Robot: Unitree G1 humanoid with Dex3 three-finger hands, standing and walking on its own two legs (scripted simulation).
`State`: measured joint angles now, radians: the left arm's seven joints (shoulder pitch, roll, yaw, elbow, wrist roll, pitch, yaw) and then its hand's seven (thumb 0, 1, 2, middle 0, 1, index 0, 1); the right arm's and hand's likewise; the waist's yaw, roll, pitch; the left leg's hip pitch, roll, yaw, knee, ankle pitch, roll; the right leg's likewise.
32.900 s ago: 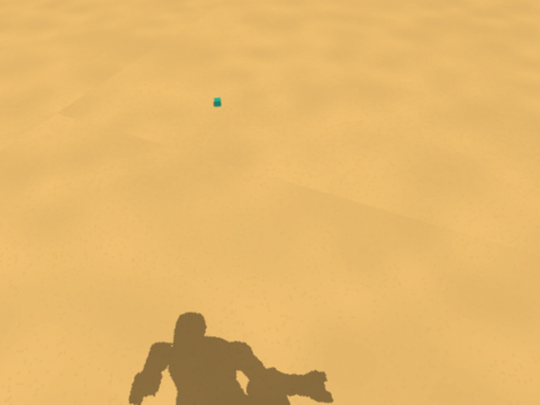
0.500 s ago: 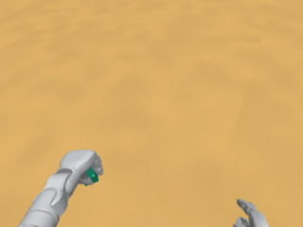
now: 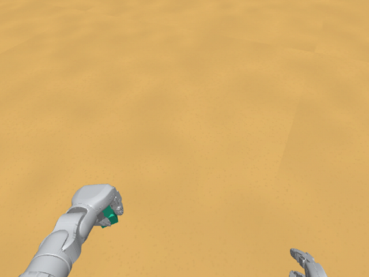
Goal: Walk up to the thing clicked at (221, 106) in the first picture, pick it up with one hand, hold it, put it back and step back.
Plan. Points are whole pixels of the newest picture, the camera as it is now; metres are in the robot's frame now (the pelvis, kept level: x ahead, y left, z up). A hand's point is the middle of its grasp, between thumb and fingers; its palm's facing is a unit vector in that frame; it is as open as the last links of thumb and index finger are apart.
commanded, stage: crouch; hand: left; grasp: from above
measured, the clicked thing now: (106, 214) +0.31 +0.22 -0.10
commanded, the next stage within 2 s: lower in 1.92 s
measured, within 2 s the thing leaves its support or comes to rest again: neither
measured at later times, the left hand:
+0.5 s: hand (123, 223) +0.34 +0.23 -0.27, palm faces -0.42 +0.07 -0.91, open 5.0 cm
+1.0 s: hand (139, 232) +0.39 +0.23 -0.48, palm faces -0.46 +0.02 -0.89, open 4.7 cm
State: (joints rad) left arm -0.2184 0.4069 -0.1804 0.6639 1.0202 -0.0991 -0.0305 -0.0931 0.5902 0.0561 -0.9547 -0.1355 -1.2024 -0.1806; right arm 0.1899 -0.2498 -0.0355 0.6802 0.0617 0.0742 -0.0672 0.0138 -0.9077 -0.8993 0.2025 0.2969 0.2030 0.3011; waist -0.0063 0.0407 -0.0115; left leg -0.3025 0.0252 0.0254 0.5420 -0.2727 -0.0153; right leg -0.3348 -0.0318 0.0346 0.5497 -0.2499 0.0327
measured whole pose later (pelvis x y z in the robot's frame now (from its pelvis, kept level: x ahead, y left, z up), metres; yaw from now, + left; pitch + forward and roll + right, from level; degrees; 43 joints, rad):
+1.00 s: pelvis -0.07 +0.01 -0.32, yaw -1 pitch +38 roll -5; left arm -0.88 0.55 0.01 1.32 1.27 -0.17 0.36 -0.13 0.60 0.04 -0.99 -0.08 -1.24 -0.11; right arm 0.19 -0.24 -0.02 0.74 -0.10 -0.06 0.06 0.01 -0.90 -0.90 0.21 0.30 0.21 0.30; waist -0.21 0.03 -0.16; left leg -2.01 0.00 -0.09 2.03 -0.68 -0.02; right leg -1.99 -0.02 0.00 1.97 -0.64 0.05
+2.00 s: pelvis -0.08 +0.01 -0.43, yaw -4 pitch +35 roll -8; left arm -1.07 0.75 0.06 1.52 1.31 -0.19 0.38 -0.14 0.64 0.00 -1.01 -0.01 -1.24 -0.05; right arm 0.19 -0.27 0.09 0.73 -0.14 -0.06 0.13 0.00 -0.92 -0.90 0.20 0.30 0.20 0.30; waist -0.30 0.01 -0.03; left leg -2.31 -0.01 -0.14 2.39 -0.70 -0.02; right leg -2.26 0.01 -0.02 2.28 -0.64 0.06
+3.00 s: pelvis -0.07 +0.01 -0.46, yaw -9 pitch +31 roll -12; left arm -1.12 0.91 0.09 1.70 1.33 -0.22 0.51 -0.01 0.86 0.00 -1.18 -0.01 -1.23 0.00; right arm 0.15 -0.32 0.22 0.67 -0.21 -0.13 0.19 0.00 -0.90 -0.89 0.20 0.30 0.20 0.30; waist -0.39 -0.06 0.10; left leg -2.36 -0.01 -0.22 2.53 -0.73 -0.02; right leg -2.28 0.03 -0.07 2.36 -0.64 0.08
